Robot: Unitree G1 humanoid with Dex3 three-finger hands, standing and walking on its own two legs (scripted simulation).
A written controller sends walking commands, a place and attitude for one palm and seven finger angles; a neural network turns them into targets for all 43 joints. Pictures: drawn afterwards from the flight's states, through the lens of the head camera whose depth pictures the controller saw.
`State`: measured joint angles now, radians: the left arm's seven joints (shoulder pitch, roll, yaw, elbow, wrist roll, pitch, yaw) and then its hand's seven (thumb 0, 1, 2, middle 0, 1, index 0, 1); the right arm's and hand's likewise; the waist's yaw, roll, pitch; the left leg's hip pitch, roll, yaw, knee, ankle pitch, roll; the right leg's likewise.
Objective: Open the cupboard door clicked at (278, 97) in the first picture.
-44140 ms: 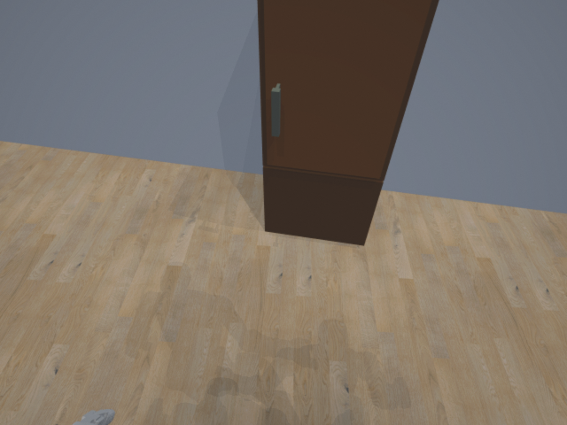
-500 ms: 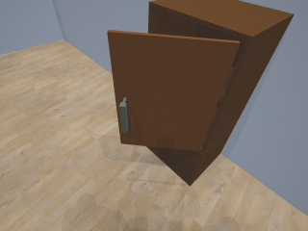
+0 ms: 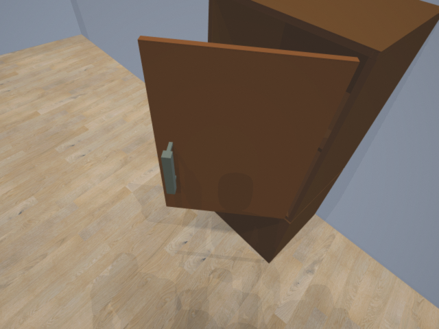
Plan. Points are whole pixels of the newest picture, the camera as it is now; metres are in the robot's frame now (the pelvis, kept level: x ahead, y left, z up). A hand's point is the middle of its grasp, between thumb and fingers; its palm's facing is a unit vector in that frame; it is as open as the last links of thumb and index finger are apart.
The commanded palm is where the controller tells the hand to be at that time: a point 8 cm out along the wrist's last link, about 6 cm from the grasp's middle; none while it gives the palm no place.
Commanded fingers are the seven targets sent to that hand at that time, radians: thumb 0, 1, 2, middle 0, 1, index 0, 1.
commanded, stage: come to a stop and stand still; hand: left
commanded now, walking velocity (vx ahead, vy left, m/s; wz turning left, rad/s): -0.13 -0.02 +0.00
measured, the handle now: (171, 168) +0.53 +0.17 -0.10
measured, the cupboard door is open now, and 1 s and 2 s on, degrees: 41 41 41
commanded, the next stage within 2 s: look again from close up in 0.82 s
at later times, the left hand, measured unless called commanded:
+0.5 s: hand out of the picture -0.01 +0.17 -0.17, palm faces -0.01 -0.98 -0.21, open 7.3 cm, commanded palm none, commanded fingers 0.00 0.90 0.90 -0.20 -0.30 -0.20 -0.30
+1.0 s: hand out of the picture -0.07 +0.18 -0.18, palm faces -0.02 -0.98 -0.21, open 7.4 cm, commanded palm none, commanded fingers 0.00 0.90 0.90 -0.20 -0.30 -0.20 -0.30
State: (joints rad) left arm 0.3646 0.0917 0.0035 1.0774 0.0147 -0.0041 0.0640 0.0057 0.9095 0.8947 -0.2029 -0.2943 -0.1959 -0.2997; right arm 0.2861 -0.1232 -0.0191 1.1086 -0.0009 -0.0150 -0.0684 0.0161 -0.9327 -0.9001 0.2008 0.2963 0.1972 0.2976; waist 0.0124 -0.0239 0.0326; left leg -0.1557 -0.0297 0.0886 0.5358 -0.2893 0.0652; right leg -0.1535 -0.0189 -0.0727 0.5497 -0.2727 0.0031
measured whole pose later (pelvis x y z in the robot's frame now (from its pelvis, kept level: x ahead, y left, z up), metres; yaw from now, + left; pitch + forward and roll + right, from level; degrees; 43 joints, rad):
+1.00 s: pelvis -0.07 -0.01 +0.00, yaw -1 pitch +0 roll +0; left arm 0.31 0.20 -0.02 1.08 0.02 -0.02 0.02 0.01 0.91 0.89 -0.20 -0.29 -0.20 -0.30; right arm 0.29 -0.20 0.00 1.10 -0.01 -0.02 -0.01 0.00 -0.90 -0.90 0.20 0.30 0.20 0.30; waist 0.01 -0.02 0.03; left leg -0.24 -0.03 0.06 0.43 -0.19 0.05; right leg -0.22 -0.01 -0.04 0.46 -0.23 -0.01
